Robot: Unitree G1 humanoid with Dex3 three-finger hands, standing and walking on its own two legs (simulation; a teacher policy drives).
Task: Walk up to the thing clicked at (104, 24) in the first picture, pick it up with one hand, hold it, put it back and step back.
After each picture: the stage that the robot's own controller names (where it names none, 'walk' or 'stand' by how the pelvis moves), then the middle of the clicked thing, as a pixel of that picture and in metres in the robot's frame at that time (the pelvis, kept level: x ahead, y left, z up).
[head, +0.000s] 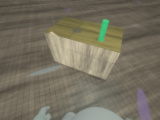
stand; (103, 31) +0.97 -0.13 +0.00
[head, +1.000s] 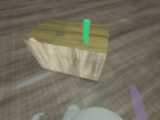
walk; (86, 32) +0.86 +0.11 +0.02
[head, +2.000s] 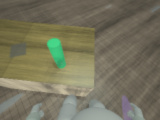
stand; (58, 56) +0.40 +0.23 +0.04
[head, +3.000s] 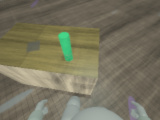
stand; (66, 48) +0.49 +0.21 +0.04
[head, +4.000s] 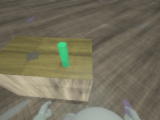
stand; (64, 55) +0.51 +0.24 +0.00
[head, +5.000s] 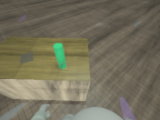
stand; (60, 57) +0.49 +0.26 +0.00
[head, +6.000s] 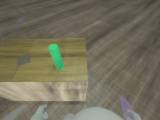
stand; (57, 58) +0.47 +0.29 +0.00
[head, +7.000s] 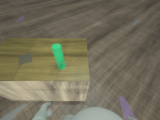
stand; (59, 57) +0.49 +0.26 +0.00
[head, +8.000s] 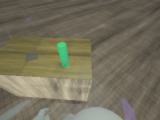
stand; (63, 56) +0.52 +0.24 -0.01
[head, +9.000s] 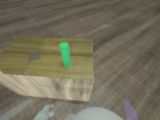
stand; (66, 56) +0.52 +0.22 -0.01
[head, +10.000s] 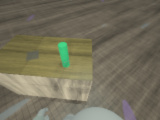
rise first; (64, 56) +0.51 +0.23 -0.01
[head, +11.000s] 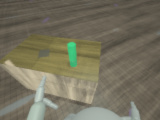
rise first; (72, 55) +0.54 +0.20 +0.00
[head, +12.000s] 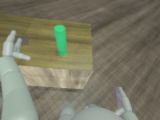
go down; (61, 43) +0.55 +0.18 +0.04
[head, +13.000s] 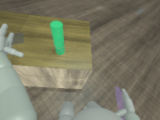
go down; (58, 40) +0.55 +0.19 +0.07
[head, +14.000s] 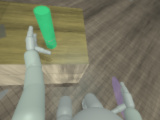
close in; (47, 31) +0.55 +0.20 +0.10
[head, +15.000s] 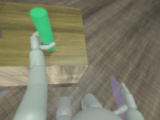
lift; (45, 34) +0.54 +0.20 +0.10
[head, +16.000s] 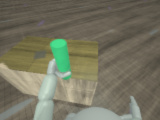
lift; (63, 62) +0.30 +0.16 +0.19
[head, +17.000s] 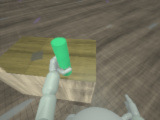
hold; (63, 59) +0.34 +0.16 +0.17
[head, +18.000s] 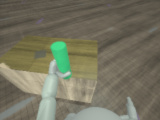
hold; (63, 63) +0.31 +0.17 +0.17
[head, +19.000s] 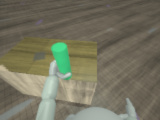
hold; (63, 64) +0.31 +0.16 +0.17
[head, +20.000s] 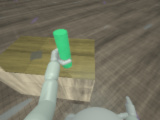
crouch; (64, 51) +0.40 +0.16 +0.18
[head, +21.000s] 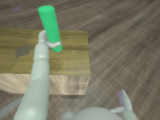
lower; (52, 33) +0.49 +0.19 +0.22
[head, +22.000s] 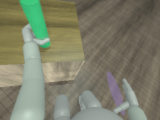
lower; (39, 27) +0.56 +0.20 +0.11
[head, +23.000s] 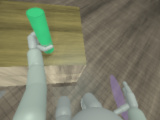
lower; (43, 35) +0.52 +0.20 +0.10
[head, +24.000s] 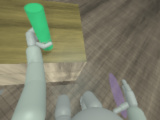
lower; (42, 32) +0.53 +0.20 +0.11
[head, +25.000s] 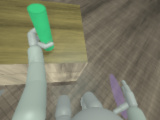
lower; (44, 32) +0.53 +0.20 +0.11
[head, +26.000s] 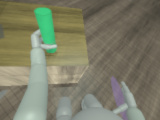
open; (48, 34) +0.53 +0.19 +0.10
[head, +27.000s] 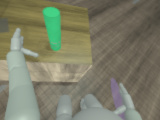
sink last; (54, 33) +0.52 +0.19 +0.10
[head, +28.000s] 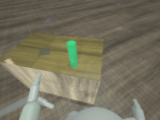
sink last; (72, 55) +0.51 +0.19 +0.05
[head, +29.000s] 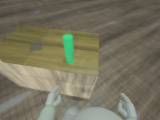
stand; (69, 50) +0.51 +0.19 +0.06
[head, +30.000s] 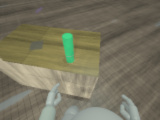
stand; (69, 49) +0.50 +0.20 +0.07
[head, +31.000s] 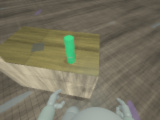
stand; (70, 51) +0.51 +0.19 +0.05
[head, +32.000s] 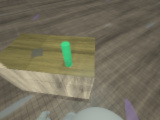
stand; (67, 55) +0.52 +0.21 +0.00
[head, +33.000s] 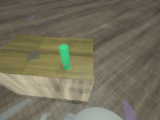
stand; (65, 58) +0.49 +0.22 +0.00
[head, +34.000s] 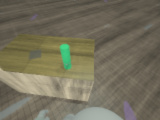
stand; (66, 58) +0.49 +0.21 -0.01
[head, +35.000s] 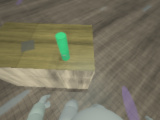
walk; (63, 48) +0.51 +0.21 +0.01
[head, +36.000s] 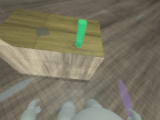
walk; (80, 35) +0.68 +0.13 +0.01
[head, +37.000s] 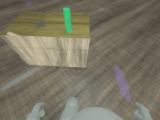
walk; (67, 21) +0.94 +0.30 +0.03
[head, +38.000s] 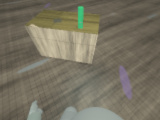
stand; (80, 18) +1.14 +0.17 +0.02
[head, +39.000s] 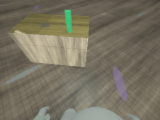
stand; (68, 22) +1.03 +0.30 +0.02
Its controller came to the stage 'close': yes
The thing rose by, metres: 0.20
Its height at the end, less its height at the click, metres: +0.00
